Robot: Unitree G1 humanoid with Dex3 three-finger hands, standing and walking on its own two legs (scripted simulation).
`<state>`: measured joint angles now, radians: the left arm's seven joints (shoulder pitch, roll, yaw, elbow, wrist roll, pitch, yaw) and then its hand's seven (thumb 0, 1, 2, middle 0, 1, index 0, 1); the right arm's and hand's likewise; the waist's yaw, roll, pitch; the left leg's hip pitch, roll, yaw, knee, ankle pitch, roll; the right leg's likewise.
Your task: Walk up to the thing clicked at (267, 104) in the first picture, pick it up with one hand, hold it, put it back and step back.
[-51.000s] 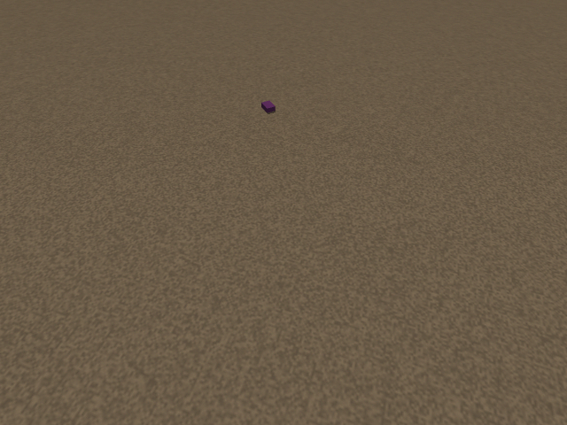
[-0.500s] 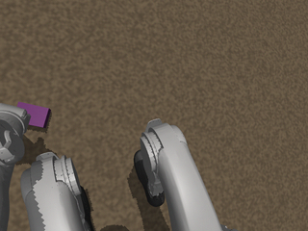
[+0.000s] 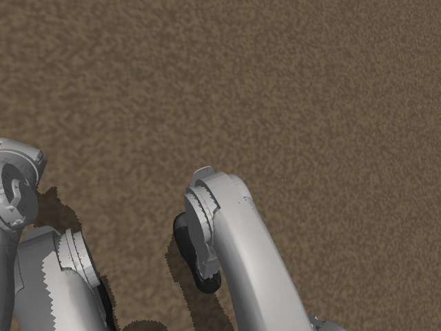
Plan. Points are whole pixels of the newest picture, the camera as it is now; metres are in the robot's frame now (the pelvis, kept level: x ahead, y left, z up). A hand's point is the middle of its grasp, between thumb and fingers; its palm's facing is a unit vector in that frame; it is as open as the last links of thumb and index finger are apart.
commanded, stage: approach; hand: left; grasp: from above
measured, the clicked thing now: (10, 171) +0.44 +0.21 -0.32
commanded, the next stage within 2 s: rest palm in 0.06 s
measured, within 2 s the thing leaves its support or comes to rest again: neither
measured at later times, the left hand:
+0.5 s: hand out of the picture +0.43 +0.22 -0.24, palm faces -0.22 -0.44 -0.87, open 13.6 cm
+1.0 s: hand (3, 166) +0.45 +0.21 -0.28, palm faces -0.09 -0.48 -0.87, open 13.7 cm
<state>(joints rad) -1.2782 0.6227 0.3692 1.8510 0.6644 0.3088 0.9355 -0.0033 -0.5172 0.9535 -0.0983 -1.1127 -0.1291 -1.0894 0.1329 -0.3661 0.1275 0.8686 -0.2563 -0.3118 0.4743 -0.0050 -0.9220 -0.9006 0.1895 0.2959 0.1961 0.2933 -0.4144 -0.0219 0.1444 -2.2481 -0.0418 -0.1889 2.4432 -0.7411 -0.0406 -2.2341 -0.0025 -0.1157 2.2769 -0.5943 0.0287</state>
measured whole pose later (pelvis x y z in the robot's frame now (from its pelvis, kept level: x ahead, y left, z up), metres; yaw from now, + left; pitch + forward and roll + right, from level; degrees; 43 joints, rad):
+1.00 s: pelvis +0.01 +0.01 -0.03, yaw -1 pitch +26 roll -13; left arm -1.23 0.70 0.30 1.84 0.44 0.23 0.98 0.00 -0.50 1.01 -0.11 -1.11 -0.12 -1.11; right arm 0.07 -0.45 0.26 0.73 -0.27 -0.30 0.54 0.00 -0.93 -0.91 0.19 0.30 0.20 0.29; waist -0.45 -0.07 0.29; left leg -2.24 -0.07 -0.23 2.57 -0.78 -0.03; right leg -2.20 -0.02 -0.15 2.36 -0.64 0.05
